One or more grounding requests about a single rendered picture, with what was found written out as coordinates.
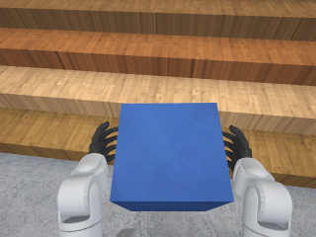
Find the robot left hand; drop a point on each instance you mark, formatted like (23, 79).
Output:
(99, 141)

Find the robot left forearm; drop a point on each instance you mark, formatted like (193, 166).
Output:
(79, 198)

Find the robot right hand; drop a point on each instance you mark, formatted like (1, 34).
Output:
(240, 148)

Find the robot right forearm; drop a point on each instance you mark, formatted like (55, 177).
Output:
(268, 206)

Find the carton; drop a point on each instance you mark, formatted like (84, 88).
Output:
(170, 157)

